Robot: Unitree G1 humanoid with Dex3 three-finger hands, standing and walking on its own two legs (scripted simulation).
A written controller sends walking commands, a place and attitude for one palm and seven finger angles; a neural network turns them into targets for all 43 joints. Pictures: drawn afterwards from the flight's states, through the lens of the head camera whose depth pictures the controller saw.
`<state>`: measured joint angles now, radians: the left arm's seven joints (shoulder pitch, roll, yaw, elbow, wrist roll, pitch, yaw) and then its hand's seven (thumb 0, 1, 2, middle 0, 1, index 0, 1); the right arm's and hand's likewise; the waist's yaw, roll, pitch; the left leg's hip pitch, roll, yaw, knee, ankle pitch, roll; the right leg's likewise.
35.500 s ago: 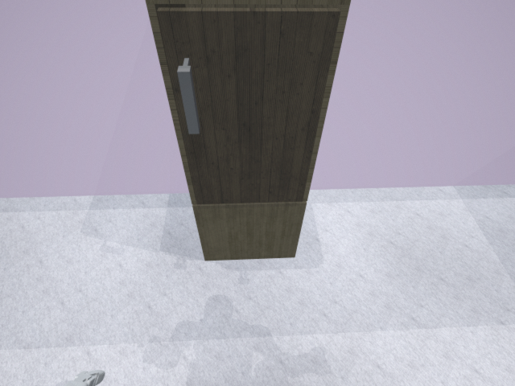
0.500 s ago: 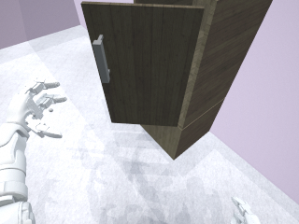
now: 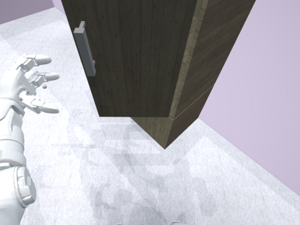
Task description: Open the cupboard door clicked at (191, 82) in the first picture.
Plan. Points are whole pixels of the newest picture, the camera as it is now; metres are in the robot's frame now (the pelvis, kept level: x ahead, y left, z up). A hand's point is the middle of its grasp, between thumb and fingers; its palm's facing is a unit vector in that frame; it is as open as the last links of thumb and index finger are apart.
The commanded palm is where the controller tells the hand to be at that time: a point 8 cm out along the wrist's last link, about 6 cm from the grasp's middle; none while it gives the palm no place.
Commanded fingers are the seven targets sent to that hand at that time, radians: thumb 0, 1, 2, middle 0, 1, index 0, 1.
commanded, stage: move the hooked fingers beside the handle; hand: left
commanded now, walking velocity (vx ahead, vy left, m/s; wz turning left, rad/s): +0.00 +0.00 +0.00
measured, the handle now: (87, 50) +0.60 +0.19 +0.10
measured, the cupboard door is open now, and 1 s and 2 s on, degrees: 47 47 46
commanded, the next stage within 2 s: slide the fingers in behind the handle in 1.54 s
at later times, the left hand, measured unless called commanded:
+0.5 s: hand (54, 65) +0.52 +0.26 +0.11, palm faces -0.02 -1.00 +0.01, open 14.0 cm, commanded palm +0.51 +0.31 +0.11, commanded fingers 0.00 -0.50 0.30 -0.30 -1.20 -0.30 -1.20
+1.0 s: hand (63, 56) +0.57 +0.26 +0.10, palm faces -0.01 -1.00 +0.01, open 14.0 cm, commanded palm +0.55 +0.30 +0.10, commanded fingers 0.00 -0.50 0.30 -0.30 -1.20 -0.30 -1.20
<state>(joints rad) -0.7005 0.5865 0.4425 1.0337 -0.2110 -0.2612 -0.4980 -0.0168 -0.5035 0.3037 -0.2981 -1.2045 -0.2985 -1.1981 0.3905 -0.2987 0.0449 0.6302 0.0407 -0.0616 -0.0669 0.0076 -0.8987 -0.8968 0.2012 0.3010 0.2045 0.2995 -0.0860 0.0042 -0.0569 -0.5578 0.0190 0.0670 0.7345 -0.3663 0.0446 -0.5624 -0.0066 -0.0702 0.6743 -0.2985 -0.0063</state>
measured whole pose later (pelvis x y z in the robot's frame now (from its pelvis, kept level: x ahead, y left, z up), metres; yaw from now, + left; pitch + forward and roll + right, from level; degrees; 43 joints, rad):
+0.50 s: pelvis +0.01 +0.01 -0.01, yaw -1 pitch +18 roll -3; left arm -1.00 0.73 0.46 1.27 -0.11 -0.27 -0.46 -0.02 -0.50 0.30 -0.30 -1.20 -0.30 -1.20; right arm 0.43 -0.30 0.06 0.63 0.01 0.04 -0.05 0.00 -0.90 -0.90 0.20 0.30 0.21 0.30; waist -0.17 0.00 -0.06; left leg -0.72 0.03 0.06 0.81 -0.41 0.06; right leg -0.70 0.00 -0.07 0.71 -0.31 0.01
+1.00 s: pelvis +0.03 +0.01 -0.01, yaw -3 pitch +22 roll -4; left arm -1.06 0.82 0.53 1.29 -0.05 -0.23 -0.45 -0.02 -0.50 0.30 -0.30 -1.20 -0.30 -1.20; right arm 0.50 -0.29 0.06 0.60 -0.01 0.12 -0.02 0.00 -0.90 -0.90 0.20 0.30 0.21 0.30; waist -0.23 0.02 -0.07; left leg -0.80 0.06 0.06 0.84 -0.44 0.05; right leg -0.78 0.03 -0.07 0.71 -0.32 0.01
